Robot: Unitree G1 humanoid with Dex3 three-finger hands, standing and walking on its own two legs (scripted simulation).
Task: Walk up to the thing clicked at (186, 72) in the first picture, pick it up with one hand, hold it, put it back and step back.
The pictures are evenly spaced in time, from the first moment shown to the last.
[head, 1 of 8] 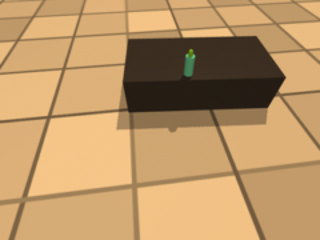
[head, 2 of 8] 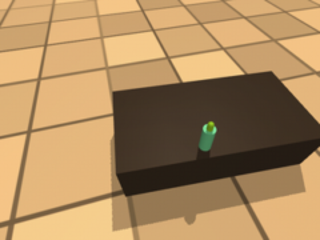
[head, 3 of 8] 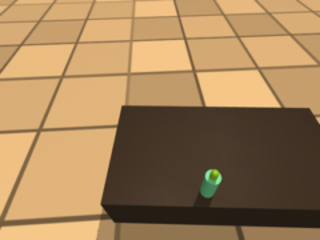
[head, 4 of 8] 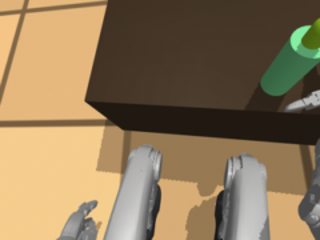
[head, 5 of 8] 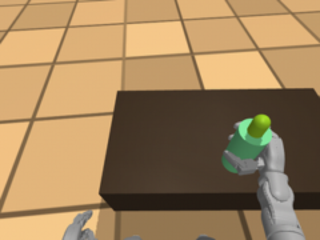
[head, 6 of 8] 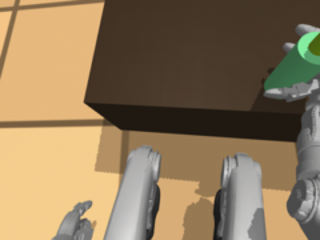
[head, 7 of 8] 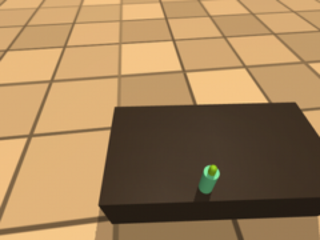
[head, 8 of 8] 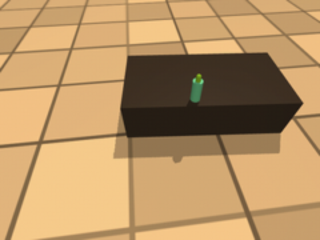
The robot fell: no
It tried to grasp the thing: yes
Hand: right
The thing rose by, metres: 0.38
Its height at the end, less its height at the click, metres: +0.00
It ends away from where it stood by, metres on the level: 0.01
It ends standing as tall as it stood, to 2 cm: yes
